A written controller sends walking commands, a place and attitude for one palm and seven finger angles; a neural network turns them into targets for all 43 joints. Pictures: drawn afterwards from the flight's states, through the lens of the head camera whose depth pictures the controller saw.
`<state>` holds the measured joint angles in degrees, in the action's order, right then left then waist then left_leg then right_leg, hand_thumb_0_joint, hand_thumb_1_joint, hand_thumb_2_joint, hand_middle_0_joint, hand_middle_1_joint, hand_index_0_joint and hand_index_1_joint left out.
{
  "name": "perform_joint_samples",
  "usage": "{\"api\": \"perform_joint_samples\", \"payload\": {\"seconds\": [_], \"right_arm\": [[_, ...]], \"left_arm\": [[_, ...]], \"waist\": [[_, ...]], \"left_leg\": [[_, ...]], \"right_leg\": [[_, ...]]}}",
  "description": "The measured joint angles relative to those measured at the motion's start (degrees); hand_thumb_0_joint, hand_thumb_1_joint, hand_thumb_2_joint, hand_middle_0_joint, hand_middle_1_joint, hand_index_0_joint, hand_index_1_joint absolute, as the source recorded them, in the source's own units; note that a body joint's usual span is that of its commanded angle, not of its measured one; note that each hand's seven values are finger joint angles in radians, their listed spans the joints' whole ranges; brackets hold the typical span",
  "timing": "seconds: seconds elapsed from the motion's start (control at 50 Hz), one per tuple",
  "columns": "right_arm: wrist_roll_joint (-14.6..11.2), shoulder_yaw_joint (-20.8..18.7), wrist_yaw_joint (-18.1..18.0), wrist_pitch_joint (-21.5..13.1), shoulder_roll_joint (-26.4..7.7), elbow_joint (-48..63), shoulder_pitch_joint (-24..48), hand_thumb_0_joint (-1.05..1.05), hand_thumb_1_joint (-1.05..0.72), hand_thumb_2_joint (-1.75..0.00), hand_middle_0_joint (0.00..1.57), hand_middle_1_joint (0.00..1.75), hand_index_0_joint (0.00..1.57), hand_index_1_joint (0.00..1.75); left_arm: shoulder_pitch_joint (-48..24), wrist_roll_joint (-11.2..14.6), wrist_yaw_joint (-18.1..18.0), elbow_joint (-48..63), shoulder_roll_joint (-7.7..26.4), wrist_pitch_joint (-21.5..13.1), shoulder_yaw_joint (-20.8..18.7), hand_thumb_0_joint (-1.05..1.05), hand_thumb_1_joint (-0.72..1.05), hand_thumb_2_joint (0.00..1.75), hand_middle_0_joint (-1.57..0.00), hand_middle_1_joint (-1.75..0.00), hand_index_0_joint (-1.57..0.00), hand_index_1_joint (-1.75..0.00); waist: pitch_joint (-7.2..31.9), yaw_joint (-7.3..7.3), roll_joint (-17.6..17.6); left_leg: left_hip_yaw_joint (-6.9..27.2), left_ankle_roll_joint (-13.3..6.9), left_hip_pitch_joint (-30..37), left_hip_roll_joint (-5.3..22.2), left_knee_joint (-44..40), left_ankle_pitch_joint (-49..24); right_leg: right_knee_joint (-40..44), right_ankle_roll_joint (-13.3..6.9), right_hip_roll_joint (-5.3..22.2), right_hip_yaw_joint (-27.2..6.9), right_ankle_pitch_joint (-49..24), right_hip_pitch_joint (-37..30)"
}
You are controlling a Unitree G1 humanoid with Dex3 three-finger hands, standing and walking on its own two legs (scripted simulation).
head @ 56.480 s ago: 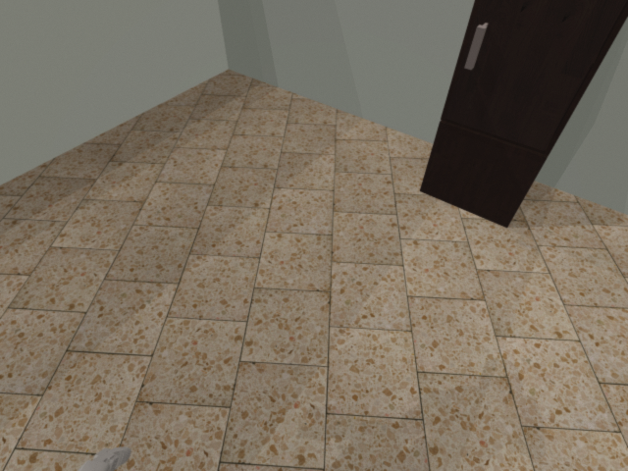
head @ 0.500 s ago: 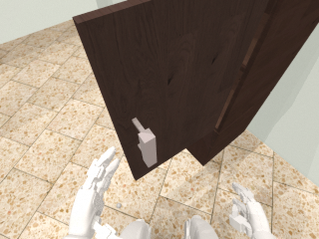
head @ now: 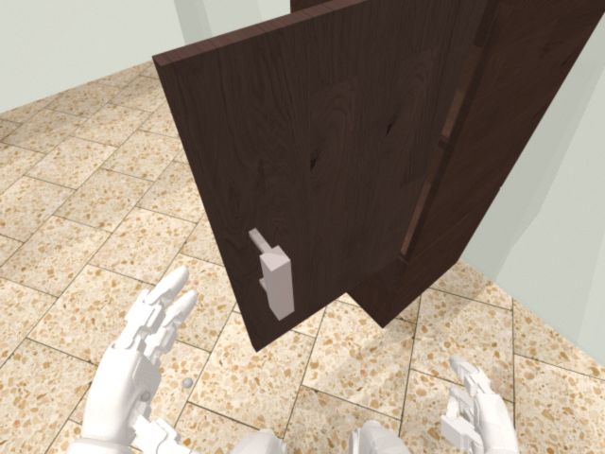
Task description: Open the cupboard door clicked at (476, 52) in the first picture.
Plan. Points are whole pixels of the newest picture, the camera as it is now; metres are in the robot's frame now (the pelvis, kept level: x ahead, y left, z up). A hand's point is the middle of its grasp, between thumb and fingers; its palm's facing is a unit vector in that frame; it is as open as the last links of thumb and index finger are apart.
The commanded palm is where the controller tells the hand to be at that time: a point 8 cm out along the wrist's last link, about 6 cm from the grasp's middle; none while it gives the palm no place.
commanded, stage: draw the hand back to the body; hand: left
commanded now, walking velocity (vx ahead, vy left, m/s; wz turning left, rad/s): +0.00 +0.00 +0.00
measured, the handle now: (269, 274) +0.34 +0.07 +0.05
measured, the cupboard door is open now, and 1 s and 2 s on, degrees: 86 86 86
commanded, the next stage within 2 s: step back with the hand held close in 1.36 s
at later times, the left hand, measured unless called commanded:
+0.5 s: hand (82, 343) +0.20 +0.21 +0.15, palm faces +0.17 -0.93 -0.33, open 14.7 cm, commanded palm +0.17 +0.26 +0.18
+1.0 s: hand out of the picture +0.22 +0.28 +0.25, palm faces +0.44 -0.80 -0.41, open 8.9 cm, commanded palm +0.17 +0.31 +0.27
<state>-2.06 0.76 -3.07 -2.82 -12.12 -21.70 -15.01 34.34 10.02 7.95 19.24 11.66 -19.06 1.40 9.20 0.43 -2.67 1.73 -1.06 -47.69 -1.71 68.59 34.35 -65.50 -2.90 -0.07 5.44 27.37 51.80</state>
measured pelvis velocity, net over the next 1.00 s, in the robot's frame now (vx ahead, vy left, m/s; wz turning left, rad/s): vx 0.03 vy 0.02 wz -0.02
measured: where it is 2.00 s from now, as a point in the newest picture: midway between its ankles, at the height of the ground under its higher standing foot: outside the picture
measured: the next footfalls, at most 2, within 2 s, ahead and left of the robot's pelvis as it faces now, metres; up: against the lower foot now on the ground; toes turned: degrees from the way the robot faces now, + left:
none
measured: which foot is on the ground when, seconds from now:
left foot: down 0.00-1.00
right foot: down 0.00-1.00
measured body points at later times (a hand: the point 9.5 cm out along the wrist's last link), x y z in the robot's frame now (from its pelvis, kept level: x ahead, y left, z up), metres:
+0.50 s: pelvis +0.03 +0.02 +0.06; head +0.03 +0.01 +0.51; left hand +0.19 +0.26 +0.17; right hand +0.21 -0.20 -0.01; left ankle +0.00 +0.11 -0.65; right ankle +0.05 -0.09 -0.65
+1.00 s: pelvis +0.03 +0.02 +0.09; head +0.01 +0.00 +0.54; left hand +0.19 +0.32 +0.28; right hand +0.22 -0.20 +0.02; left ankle +0.00 +0.11 -0.65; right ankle +0.05 -0.09 -0.65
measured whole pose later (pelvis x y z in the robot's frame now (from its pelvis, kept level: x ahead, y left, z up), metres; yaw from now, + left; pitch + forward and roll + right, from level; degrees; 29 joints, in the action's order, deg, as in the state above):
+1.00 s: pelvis +0.03 +0.02 +0.09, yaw -1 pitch -3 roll -1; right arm -0.6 2.3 -5.0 -7.4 -13.0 -34.0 -12.6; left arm 27.4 3.6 -7.2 24.0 21.1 -5.2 -19.3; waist 0.0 3.7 -3.3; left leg 0.6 -2.2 -6.5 -1.8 29.2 19.3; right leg -27.4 -1.1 -0.9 3.0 13.1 10.9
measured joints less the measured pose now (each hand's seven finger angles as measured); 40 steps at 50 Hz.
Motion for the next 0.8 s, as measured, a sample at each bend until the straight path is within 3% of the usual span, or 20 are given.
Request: {"api": "perform_joint_samples", "payload": {"seconds": [0.12, 0.3, 0.38, 0.46, 0.6, 0.8], "right_arm": [[-0.53, 0.99, -0.7, -0.25, -0.45, 0.92, -1.43, 0.01, -0.91, -0.9, 0.21, 0.3, 0.2, 0.3], [-0.98, 0.75, -0.92, -2.44, -1.55, -0.01, -1.77, 0.01, -0.91, -0.9, 0.21, 0.3, 0.2, 0.3], [-0.2, 0.71, -2.51, -1.36, -0.69, -0.58, -1.94, 0.01, -0.91, -0.9, 0.21, 0.3, 0.2, 0.3], [0.18, 1.02, -3.0, -0.99, -0.24, -1.23, -2.1, 0.01, -0.91, -0.9, 0.21, 0.3, 0.2, 0.3], [0.71, 2.38, -3.05, -2.08, -0.21, -4.61, -1.57, 0.01, -0.91, -0.9, 0.21, 0.3, 0.2, 0.3], [1.18, 2.85, -2.35, -4.12, -0.09, -9.35, 0.58, 0.01, -0.91, -0.9, 0.21, 0.3, 0.2, 0.3]], "left_arm": [[1.45, 1.99, 0.95, 0.27, 0.74, 3.85, -2.62, -0.01, -0.5, 0.3, -0.15, -0.3, -0.15, -0.3], [2.61, 4.18, 3.01, 3.37, 2.81, 4.5, -5.84, -0.01, -0.47, 0.31, -0.15, -0.3, -0.15, -0.3], [3.19, -2.73, -5.49, 6.28, 5.44, 11.1, -5.85, -0.01, -0.39, 0.34, -0.15, -0.3, -0.16, -0.3], [5.03, -5.84, -11.08, 8.12, 5.41, 15.76, -6.0, -0.01, -0.28, 0.39, -0.16, -0.3, -0.16, -0.3], [3.05, -7.63, -14.79, 8.21, 6.25, 17.44, -7.47, -0.01, -0.06, 0.48, -0.17, -0.3, -0.17, -0.3], [-2.53, -7.24, -15.52, 6.43, 7.84, 15.72, -13.93, 0.0, 0.29, 0.63, -0.18, -0.3, -0.19, -0.3]], "waist": [[-0.27, -0.28, -0.14], [-0.9, -0.11, -0.33], [-0.91, 0.68, -0.17], [-1.55, 0.84, -1.11], [-3.96, 2.07, -1.68], [-6.81, 2.62, -1.46]], "left_leg": [[-0.01, -0.37, 5.05, 0.04, -4.86, -1.64], [0.52, -0.93, 10.94, 0.22, -8.93, -2.28], [-0.29, -1.4, 15.34, 0.03, -13.13, -3.49], [-0.55, -1.62, 20.07, -0.22, -17.93, -5.28], [-0.64, -2.03, 27.5, -0.84, -24.9, -8.24], [-0.96, -1.81, 36.26, -0.84, -33.47, -12.09]], "right_leg": [[5.05, 0.5, -0.2, -0.21, -1.62, -5.26], [10.18, 1.18, -0.54, 0.11, -2.65, -11.84], [13.68, 1.65, -0.48, -0.86, -3.65, -15.8], [18.36, 2.11, -0.35, -1.29, -5.29, -20.54], [24.79, 2.65, 0.14, -1.64, -7.83, -27.9], [32.42, 2.51, -0.02, -2.2, -11.22, -36.18]]}}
